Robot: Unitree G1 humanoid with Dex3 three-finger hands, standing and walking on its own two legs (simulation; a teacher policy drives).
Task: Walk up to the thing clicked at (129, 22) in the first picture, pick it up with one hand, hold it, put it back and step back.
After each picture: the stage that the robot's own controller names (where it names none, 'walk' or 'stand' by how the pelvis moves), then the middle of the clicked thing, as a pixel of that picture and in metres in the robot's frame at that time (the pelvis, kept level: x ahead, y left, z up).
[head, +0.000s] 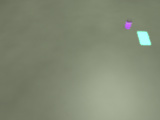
stand; (128, 23) +1.67 -0.58 -0.72
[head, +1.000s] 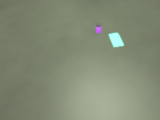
walk; (98, 28) +1.63 -0.08 -0.70
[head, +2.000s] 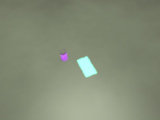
walk; (63, 55) +1.11 +0.29 -0.72
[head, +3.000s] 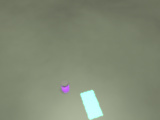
walk; (65, 86) +0.71 +0.21 -0.71
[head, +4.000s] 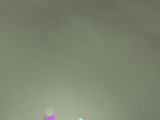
walk; (49, 114) +0.43 +0.19 -0.70
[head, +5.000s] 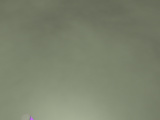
stand; out of the picture +0.41 +0.41 -0.68
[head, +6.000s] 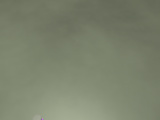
stand; out of the picture +0.42 +0.35 -0.72
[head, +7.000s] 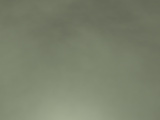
stand; out of the picture +0.33 +0.35 -0.72
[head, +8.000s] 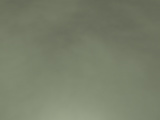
walk; out of the picture +0.35 +0.36 -0.72
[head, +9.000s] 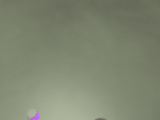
walk; (33, 114) +0.37 +0.31 -0.69
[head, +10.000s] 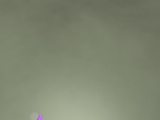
walk; (36, 118) +0.36 +0.36 -0.69
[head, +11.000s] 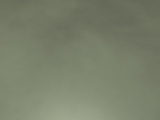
stand; out of the picture +0.39 +0.36 -0.72
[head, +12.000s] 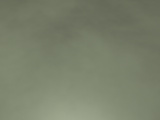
stand; out of the picture +0.40 +0.37 -0.73
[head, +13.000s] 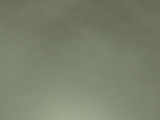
stand; out of the picture +0.39 +0.37 -0.73
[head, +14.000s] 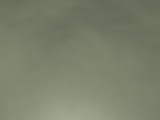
stand; out of the picture +0.39 +0.38 -0.73
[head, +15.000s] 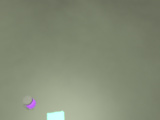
go down; (29, 101) +0.42 +0.37 -0.63
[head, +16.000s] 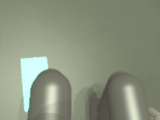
go down; out of the picture +0.46 +0.40 -0.28
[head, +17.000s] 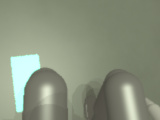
close in; out of the picture +0.46 +0.41 -0.27
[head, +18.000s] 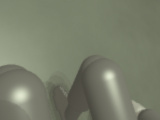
close in; out of the picture +0.43 +0.44 -0.22
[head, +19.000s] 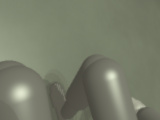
approach; out of the picture +0.42 +0.44 -0.22
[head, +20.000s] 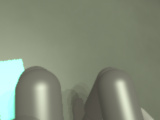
lift; out of the picture +0.43 +0.43 -0.25
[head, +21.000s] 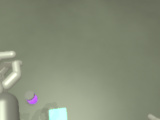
lift; (31, 97) +0.44 +0.35 -0.59
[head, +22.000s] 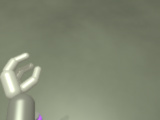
go down; (36, 117) +0.43 +0.36 -0.68
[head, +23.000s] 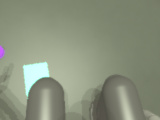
approach; out of the picture +0.48 +0.39 -0.33
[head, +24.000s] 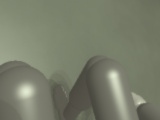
go down; out of the picture +0.44 +0.44 -0.23
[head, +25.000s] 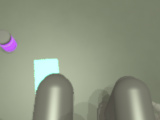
stand; (6, 41) +0.48 +0.39 -0.31
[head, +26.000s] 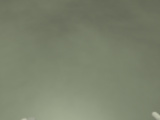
stand; out of the picture +0.42 +0.33 -0.65
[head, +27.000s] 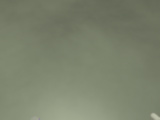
stand; out of the picture +0.43 +0.34 -0.66
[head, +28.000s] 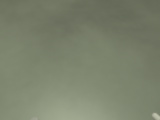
stand; out of the picture +0.42 +0.34 -0.66
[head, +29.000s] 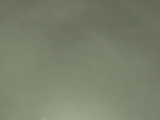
stand; out of the picture +0.45 +0.33 -0.72
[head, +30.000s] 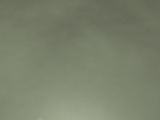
stand; out of the picture +0.43 +0.36 -0.73
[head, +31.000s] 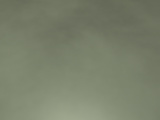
stand; out of the picture +0.41 +0.37 -0.73
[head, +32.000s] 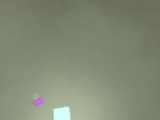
walk; (37, 98) +0.48 +0.33 -0.70
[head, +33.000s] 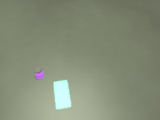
walk; (38, 72) +0.71 +0.37 -0.71
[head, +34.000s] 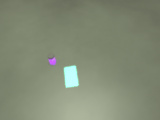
stand; (52, 59) +1.04 +0.42 -0.71
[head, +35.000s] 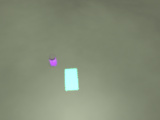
stand; (52, 60) +1.01 +0.33 -0.72
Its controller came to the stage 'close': yes
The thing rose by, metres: 0.00
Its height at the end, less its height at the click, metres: +0.00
